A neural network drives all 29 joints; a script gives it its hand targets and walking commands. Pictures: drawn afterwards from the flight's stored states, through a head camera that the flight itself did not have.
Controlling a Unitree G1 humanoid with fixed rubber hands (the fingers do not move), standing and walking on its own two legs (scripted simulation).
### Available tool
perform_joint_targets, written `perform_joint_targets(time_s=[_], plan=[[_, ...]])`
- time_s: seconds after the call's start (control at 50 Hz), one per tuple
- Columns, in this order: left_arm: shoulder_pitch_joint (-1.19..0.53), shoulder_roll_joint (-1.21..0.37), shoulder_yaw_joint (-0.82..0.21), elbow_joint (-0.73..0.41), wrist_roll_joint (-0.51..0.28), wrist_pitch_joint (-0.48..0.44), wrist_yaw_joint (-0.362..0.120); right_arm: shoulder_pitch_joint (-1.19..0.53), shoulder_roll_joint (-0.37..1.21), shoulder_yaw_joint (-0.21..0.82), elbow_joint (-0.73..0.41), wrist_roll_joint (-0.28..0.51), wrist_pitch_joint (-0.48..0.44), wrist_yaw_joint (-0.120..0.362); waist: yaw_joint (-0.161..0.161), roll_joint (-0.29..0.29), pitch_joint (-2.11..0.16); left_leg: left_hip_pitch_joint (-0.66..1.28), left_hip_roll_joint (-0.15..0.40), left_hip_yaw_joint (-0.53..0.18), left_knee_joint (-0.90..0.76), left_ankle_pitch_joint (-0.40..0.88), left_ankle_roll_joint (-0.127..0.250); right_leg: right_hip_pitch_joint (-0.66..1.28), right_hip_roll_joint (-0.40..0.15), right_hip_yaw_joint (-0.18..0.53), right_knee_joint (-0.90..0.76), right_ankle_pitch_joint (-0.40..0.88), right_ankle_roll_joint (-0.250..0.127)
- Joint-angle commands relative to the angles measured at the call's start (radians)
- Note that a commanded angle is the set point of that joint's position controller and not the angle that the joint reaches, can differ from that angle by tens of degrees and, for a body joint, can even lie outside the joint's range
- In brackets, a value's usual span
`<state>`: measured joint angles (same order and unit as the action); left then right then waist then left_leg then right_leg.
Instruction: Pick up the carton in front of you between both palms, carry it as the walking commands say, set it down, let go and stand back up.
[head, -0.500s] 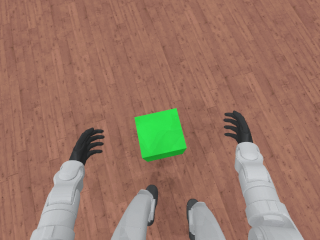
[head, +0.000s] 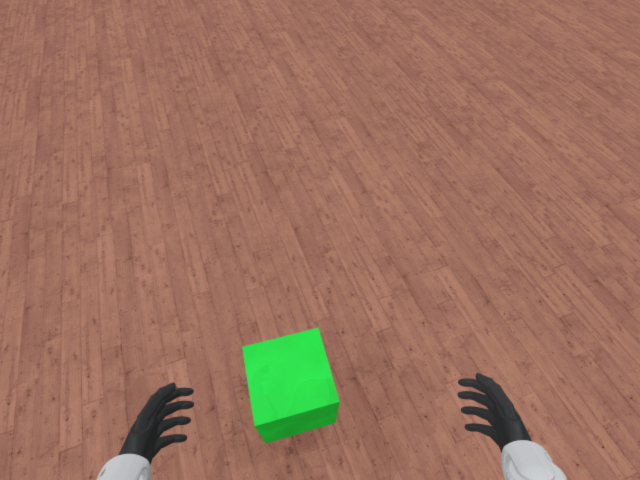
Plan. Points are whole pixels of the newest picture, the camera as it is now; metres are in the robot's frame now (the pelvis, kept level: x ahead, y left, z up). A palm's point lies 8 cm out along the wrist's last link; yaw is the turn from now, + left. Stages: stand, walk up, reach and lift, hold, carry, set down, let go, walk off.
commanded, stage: let go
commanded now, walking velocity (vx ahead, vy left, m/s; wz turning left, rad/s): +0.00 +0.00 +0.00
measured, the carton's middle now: (291, 386) +0.40 +0.09 -0.65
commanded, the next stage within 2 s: stand in 0.44 s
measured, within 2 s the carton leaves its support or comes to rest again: neither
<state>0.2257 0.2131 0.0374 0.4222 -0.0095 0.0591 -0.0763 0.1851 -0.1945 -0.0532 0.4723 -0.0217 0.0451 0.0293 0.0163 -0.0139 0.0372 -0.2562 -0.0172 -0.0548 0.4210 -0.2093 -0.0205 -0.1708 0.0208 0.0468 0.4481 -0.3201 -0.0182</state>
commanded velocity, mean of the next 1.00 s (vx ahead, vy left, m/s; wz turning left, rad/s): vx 0.00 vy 0.00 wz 0.00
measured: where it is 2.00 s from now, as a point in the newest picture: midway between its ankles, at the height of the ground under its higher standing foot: outside the picture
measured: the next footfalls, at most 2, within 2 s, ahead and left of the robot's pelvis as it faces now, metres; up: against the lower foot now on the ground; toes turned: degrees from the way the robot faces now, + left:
none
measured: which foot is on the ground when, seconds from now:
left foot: down 0.00-1.00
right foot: down 0.00-1.00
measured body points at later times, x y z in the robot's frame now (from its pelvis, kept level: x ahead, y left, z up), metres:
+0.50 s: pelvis -0.01 +0.02 +0.00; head -0.01 +0.03 +0.44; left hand +0.16 +0.27 -0.08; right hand +0.15 -0.22 -0.09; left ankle +0.00 +0.14 -0.74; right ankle -0.06 -0.11 -0.74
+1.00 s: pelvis +0.04 +0.03 -0.03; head +0.05 +0.04 +0.42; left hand +0.08 +0.31 -0.15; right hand +0.18 -0.20 -0.14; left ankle +0.01 +0.14 -0.74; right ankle -0.06 -0.11 -0.74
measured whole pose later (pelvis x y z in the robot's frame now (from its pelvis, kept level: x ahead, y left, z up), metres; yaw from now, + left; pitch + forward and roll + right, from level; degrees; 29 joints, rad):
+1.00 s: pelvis +0.04 +0.03 -0.03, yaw +8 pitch +5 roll +0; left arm 0.35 0.28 0.01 0.69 0.02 0.01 0.06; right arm 0.33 -0.23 -0.01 0.70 -0.02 -0.03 -0.03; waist 0.03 -0.02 -0.09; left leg -0.41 -0.11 -0.14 0.75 -0.41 0.03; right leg -0.21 -0.06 -0.10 0.66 -0.52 0.03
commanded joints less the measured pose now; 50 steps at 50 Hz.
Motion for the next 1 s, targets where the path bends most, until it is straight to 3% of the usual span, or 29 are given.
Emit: perform_joint_targets(time_s=[0.0,0.12,0.14,0.18,0.28,0.42,0.44,0.46,0.48,0.54,0.6,0.7,0.8,0.88,0.98], plan=[[-0.002,0.108,0.043,-0.078,0.014,0.003,0.004,-0.013,-0.070,-0.001,-0.119,0.017,0.004,0.016,0.003,-0.016,-0.085,0.227,-0.054,0.057,-0.003,0.263,0.002,-0.050,-0.008,-0.007,-0.109,0.349,0.046],[-0.017,0.113,0.048,-0.079,0.025,0.036,0.003,-0.014,-0.083,0.004,-0.142,0.029,0.038,0.032,0.006,-0.004,-0.022,0.253,-0.053,0.068,-0.003,0.208,0.005,-0.056,-0.008,-0.005,-0.122,0.292,0.044],[-0.043,0.142,0.054,-0.119,0.043,0.087,0.028,0.037,-0.086,0.002,-0.086,0.038,0.012,0.014,-0.001,0.020,-0.085,0.211,-0.074,0.076,0.031,0.192,0.000,0.010,-0.015,0.008,-0.086,0.390,0.047],[-0.032,0.135,0.045,-0.112,0.039,0.107,0.043,0.016,-0.088,0.010,-0.104,0.041,0.010,-0.001,0.005,-0.023,-0.064,0.174,-0.076,0.072,0.040,0.168,0.007,0.011,-0.014,0.006,-0.058,0.438,0.057],[-0.046,0.125,0.028,-0.120,0.025,0.131,0.055,0.003,-0.102,0.005,-0.103,0.038,0.022,-0.007,-0.005,-0.035,-0.035,0.180,-0.071,0.061,0.041,0.156,0.011,-0.023,-0.005,-0.004,-0.056,0.370,0.049],[-0.049,0.110,0.019,-0.151,0.021,0.158,0.064,0.012,-0.106,-0.008,-0.087,0.030,0.046,-0.001,-0.017,-0.004,-0.015,0.236,-0.057,0.044,0.028,0.173,0.003,-0.063,0.008,-0.026,-0.067,0.267,0.028],[-0.003,0.197,0.040,0.011,0.074,0.027,0.094,0.190,-0.193,-0.022,0.083,-0.016,-0.015,-0.039,-0.037,-0.126,0.005,-0.085,0.083,-0.083,-0.030,-0.124,-0.024,-0.011,-0.063,-0.073,-0.033,-0.261,0.048],[0.070,0.176,0.039,0.010,0.086,-0.019,0.107,0.161,-0.241,-0.036,0.085,-0.024,-0.039,-0.056,0.003,-0.067,0.067,-0.165,0.061,-0.094,-0.056,-0.266,-0.030,-0.048,-0.077,-0.011,-0.041,-0.351,0.033],[0.072,0.172,0.034,0.036,0.080,-0.049,0.109,0.115,-0.225,-0.034,0.077,-0.027,-0.060,-0.056,0.004,-0.033,0.083,-0.213,0.042,-0.090,-0.053,-0.264,-0.032,-0.066,-0.091,0.000,-0.035,-0.344,0.022],[0.056,0.186,0.028,0.078,0.057,-0.096,0.114,0.093,-0.157,-0.014,0.104,-0.007,-0.108,-0.033,0.012,0.059,-0.064,-0.198,0.009,-0.090,0.003,-0.098,-0.009,0.001,-0.119,0.016,0.006,-0.201,0.006],[0.046,0.192,0.030,0.108,0.054,-0.113,0.116,0.110,-0.150,-0.011,0.123,-0.009,-0.127,-0.022,0.006,0.028,-0.111,-0.158,0.014,-0.106,0.077,0.082,0.010,-0.029,-0.130,0.010,0.030,-0.164,0.010],[0.116,0.196,0.028,0.160,0.038,-0.103,0.126,0.194,-0.172,-0.004,0.165,-0.003,-0.120,-0.041,0.012,0.072,-0.175,-0.112,0.024,-0.159,0.158,0.378,0.059,-0.007,-0.093,-0.058,0.143,0.057,0.036],[0.146,0.189,0.015,0.186,0.033,-0.083,0.134,0.221,-0.168,0.004,0.176,0.001,-0.100,-0.056,0.008,0.006,-0.140,-0.153,0.006,-0.146,0.217,0.366,0.070,0.000,-0.112,-0.073,0.163,0.223,0.031],[0.164,0.193,0.010,0.203,0.029,-0.069,0.141,0.228,-0.165,0.005,0.181,0.002,-0.089,-0.061,0.006,-0.014,-0.126,-0.165,-0.004,-0.135,0.246,0.350,0.072,0.016,-0.124,-0.096,0.174,0.336,0.022],[0.176,0.191,0.009,0.220,0.026,-0.053,0.145,0.225,-0.166,0.004,0.183,0.003,-0.074,-0.067,0.004,0.013,-0.119,-0.153,-0.005,-0.159,0.244,0.381,0.082,0.017,-0.112,-0.121,0.185,0.299,0.021]])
